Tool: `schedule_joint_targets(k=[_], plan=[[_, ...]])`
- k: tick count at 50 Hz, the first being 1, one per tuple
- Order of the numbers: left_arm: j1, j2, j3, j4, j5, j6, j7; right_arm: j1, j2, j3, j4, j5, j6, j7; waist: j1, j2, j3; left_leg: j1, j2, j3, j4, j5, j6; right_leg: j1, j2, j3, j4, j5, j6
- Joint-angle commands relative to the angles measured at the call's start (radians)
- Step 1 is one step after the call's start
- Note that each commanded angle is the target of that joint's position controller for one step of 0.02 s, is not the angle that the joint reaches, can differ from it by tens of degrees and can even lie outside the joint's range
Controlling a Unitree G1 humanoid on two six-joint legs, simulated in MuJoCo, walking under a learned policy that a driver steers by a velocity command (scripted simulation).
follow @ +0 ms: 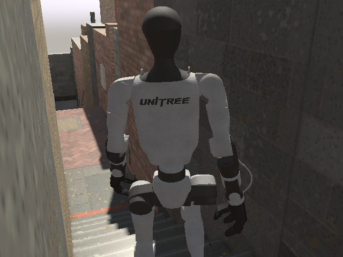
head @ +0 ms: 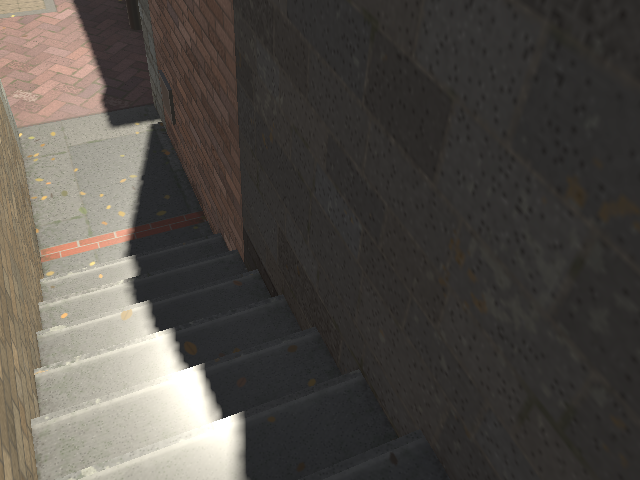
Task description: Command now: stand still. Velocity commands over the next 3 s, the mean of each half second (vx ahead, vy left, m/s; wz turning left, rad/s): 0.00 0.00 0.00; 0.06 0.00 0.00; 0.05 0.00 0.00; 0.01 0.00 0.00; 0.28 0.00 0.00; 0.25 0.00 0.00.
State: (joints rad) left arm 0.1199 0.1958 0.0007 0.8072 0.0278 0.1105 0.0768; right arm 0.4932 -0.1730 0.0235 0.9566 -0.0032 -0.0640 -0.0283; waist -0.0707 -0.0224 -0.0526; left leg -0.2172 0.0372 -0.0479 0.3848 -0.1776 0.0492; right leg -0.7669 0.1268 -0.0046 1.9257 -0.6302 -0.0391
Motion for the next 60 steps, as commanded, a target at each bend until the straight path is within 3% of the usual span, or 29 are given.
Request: schedule_joint_targets(k=[1,5,8,9,10,11,12,13,15,17,22,30,33,36,37,38,39,40,41,42,43,45,47,49,52,55,58,59,60], plan=[[-0.083,0.013,-0.012,-0.106,-0.014,-0.014,0.003,0.002,-0.175,-0.028,-0.064,-0.011,0.007,-0.02,0.029,0.139,0.0,0.114,0.277,-0.203,-0.118,0.569,0.303,-0.05,-0.032,0.017,-0.039,-0.04,0.02],[-0.087,-0.029,-0.051,-0.159,-0.019,-0.042,-0.006,0.032,-0.178,-0.039,-0.047,-0.013,0.05,-0.043,0.009,0.229,-0.048,0.2,0.235,-0.116,-0.061,0.723,0.23,0.024,-0.093,-0.002,-0.355,-0.246,-0.011],[0.089,-0.008,-0.06,-0.144,-0.024,-0.083,-0.026,-0.007,-0.246,-0.076,-0.015,0.029,0.057,-0.026,0.087,0.262,-0.031,-0.016,0.185,-0.014,-0.001,0.988,0.155,0.405,-0.092,0.085,-0.78,-0.029,-0.097],[0.237,0.112,-0.037,-0.119,-0.003,-0.098,-0.021,-0.034,-0.23,-0.096,-0.056,0.005,0.05,-0.017,0.12,0.011,-0.014,-0.268,0.109,0.032,0.253,0.612,0.105,0.537,-0.253,0.401,-0.835,0.532,-0.14],[0.407,0.147,-0.024,-0.058,0.016,-0.093,-0.005,-0.247,-0.175,-0.095,-0.142,-0.009,0.055,0.004,0.245,-0.22,-0.004,-0.587,-0.055,-0.213,0.236,-0.357,0.075,0.664,-0.322,0.678,-1.104,0.872,-0.184],[0.455,0.162,-0.011,-0.012,0.037,-0.103,0.003,-0.296,-0.144,-0.093,-0.172,0.007,0.045,0.022,0.247,-0.159,0.08,-0.704,-0.124,-0.396,0.317,-0.502,0.054,0.676,-0.363,0.76,-1.219,0.88,-0.225],[0.37,0.155,-0.007,-0.015,0.047,-0.107,0.012,-0.309,-0.129,-0.093,-0.179,0.02,0.041,0.023,0.185,-0.135,0.133,-0.702,-0.14,-0.441,0.388,-0.437,0.044,0.594,-0.361,0.764,-1.246,0.732,-0.226],[0.267,0.121,-0.012,-0.011,0.031,-0.113,0.016,-0.291,-0.114,-0.091,-0.174,0.029,0.04,0.008,0.098,-0.12,0.177,-0.638,-0.15,-0.404,0.465,-0.318,0.03,0.475,-0.349,0.672,-1.184,0.807,-0.211],[0.14,0.046,-0.019,-0.04,0.008,-0.111,0.0,-0.215,-0.106,-0.095,-0.125,-0.012,0.082,-0.02,0.007,-0.128,0.131,-0.466,-0.196,-0.263,0.69,-0.107,-0.006,0.247,-0.312,0.47,-1.1,0.743,-0.174],[0.104,0.038,-0.013,-0.041,-0.001,-0.101,-0.015,-0.223,-0.115,-0.103,-0.135,-0.025,0.12,-0.033,-0.03,-0.093,0.111,-0.436,-0.23,-0.208,0.842,-0.001,-0.012,0.163,-0.289,0.391,-1.123,0.67,-0.149],[0.214,0.053,0.011,0.039,-0.002,-0.095,-0.011,-0.311,-0.118,-0.103,-0.159,-0.047,0.136,-0.014,0.023,-0.074,0.091,-0.476,-0.197,-0.184,0.796,0.184,-0.028,0.325,-0.248,0.303,-1.142,0.53,-0.136],[0.292,0.053,0.008,0.107,0.008,-0.134,0.01,-0.475,-0.082,-0.088,-0.183,-0.026,0.092,0.003,0.121,-0.079,0.155,-0.378,-0.107,-0.232,0.279,0.347,-0.04,0.439,-0.251,0.332,-1.126,0.359,-0.185],[0.248,0.073,0.015,0.098,0.009,-0.132,-0.004,-0.398,-0.067,-0.075,-0.158,0.0,0.092,0.009,0.105,-0.088,0.151,-0.068,-0.034,-0.091,0.06,0.289,-0.028,0.292,-0.22,0.244,-1.082,0.395,-0.169],[0.256,0.071,0.02,0.115,0.015,-0.121,-0.023,-0.105,-0.089,-0.083,-0.033,0.01,0.093,0.012,0.032,0.048,0.13,0.293,-0.038,0.101,-0.213,0.417,-0.001,0.212,-0.138,0.089,-0.768,0.487,-0.138],[0.288,0.046,0.017,0.12,0.018,-0.119,-0.038,0.0,-0.126,-0.093,0.022,-0.007,0.082,0.018,0.024,0.117,0.073,0.408,0.018,0.059,-0.174,0.478,0.02,0.176,-0.111,0.079,-0.593,0.387,-0.14],[0.3,-0.019,0.005,0.105,0.015,-0.122,-0.044,0.087,-0.167,-0.095,0.051,-0.017,0.07,0.027,0.009,0.217,-0.019,0.605,0.165,-0.098,0.048,0.87,0.077,-0.038,-0.038,0.056,-0.305,-0.02,-0.115],[0.325,-0.061,-0.009,0.088,-0.012,-0.113,-0.035,0.065,-0.128,-0.065,0.035,-0.013,0.053,0.03,0.038,0.202,-0.127,0.657,0.267,-0.151,0.223,0.958,0.134,-0.132,-0.023,0.047,-0.103,-0.371,-0.099],[0.334,-0.008,-0.001,0.077,-0.006,-0.102,-0.023,0.007,-0.191,-0.084,0.025,0.009,0.036,0.021,0.063,0.229,-0.116,0.497,0.349,-0.335,0.088,0.409,0.253,-0.19,-0.055,0.038,-0.058,-0.224,-0.081],[0.238,0.053,0.018,0.05,0.013,-0.09,-0.017,-0.087,-0.232,-0.104,-0.005,0.03,0.028,0.012,0.059,0.247,0.001,0.312,0.392,-0.499,-0.112,-0.25,0.319,-0.26,-0.084,0.02,-0.085,-0.048,-0.068],[0.109,0.119,0.035,0.041,0.026,-0.085,-0.021,-0.137,-0.18,-0.085,-0.016,0.026,0.039,0.018,0.042,0.144,0.091,0.188,0.338,-0.475,-0.195,-0.529,0.274,-0.266,-0.098,0.005,-0.117,0.029,-0.058],[0.06,0.109,0.039,0.027,0.024,-0.08,-0.032,-0.13,-0.178,-0.079,-0.018,0.0,0.044,0.018,0.038,0.186,0.117,0.105,0.314,-0.492,-0.211,-0.631,0.268,-0.247,-0.091,-0.011,-0.142,0.037,-0.05],[0.038,0.075,0.034,0.023,0.047,-0.085,-0.05,-0.077,-0.171,-0.076,0.017,-0.023,0.033,-0.001,0.052,0.137,0.146,0.075,0.251,-0.416,-0.196,-0.588,0.221,-0.259,-0.113,0.039,-0.175,0.202,-0.029],[0.082,0.02,0.028,0.05,0.028,-0.088,-0.052,-0.097,-0.109,-0.052,0.045,-0.018,0.008,-0.017,0.079,0.158,0.136,-0.035,0.16,-0.271,-0.161,-0.36,0.186,-0.122,-0.1,0.01,-0.338,0.37,0.021],[0.044,0.002,0.021,0.036,0.02,-0.091,-0.05,-0.137,-0.068,-0.023,0.046,-0.004,-0.013,-0.031,0.11,0.111,0.164,-0.137,0.18,-0.258,-0.163,-0.293,0.209,-0.032,-0.146,0.051,-0.546,0.51,0.069],[-0.026,0.018,0.017,0.028,0.004,-0.092,-0.06,-0.188,-0.107,-0.02,0.025,0.011,-0.003,-0.03,0.07,0.175,0.168,-0.243,0.118,-0.138,-0.21,-0.264,0.135,0.285,-0.127,-0.018,-1.077,0.597,0.08],[-0.008,0.046,0.021,0.014,-0.031,-0.086,-0.057,-0.139,-0.175,-0.049,0.046,0.0,0.02,-0.017,0.042,0.253,0.204,-0.276,0.154,-0.165,-0.243,-0.341,0.163,0.507,-0.107,-0.046,-1.222,0.46,0.053],[0.185,0.028,0.01,0.075,-0.015,-0.105,-0.025,-0.078,-0.065,-0.033,0.077,-0.02,0.042,-0.01,0.096,0.079,0.219,-0.364,0.072,-0.113,-0.074,-0.308,0.119,0.81,-0.154,0.016,-1.482,0.4,0.047],[0.3,0.043,0.01,0.09,-0.008,-0.137,-0.019,-0.026,-0.06,-0.041,0.086,-0.041,0.035,0.005,0.123,0.002,0.188,-0.36,0.029,-0.09,0.114,-0.305,0.09,0.869,-0.294,0.207,-1.527,0.376,0.04],[0.359,0.151,0.026,0.08,0.013,-0.142,-0.009,0.045,-0.004,-0.032,0.077,0.003,0.04,0.009,0.072,-0.173,0.11,-0.399,-0.031,-0.056,0.233,-0.389,0.06,0.867,-0.509,0.508,-1.59,0.414,-0.07]])
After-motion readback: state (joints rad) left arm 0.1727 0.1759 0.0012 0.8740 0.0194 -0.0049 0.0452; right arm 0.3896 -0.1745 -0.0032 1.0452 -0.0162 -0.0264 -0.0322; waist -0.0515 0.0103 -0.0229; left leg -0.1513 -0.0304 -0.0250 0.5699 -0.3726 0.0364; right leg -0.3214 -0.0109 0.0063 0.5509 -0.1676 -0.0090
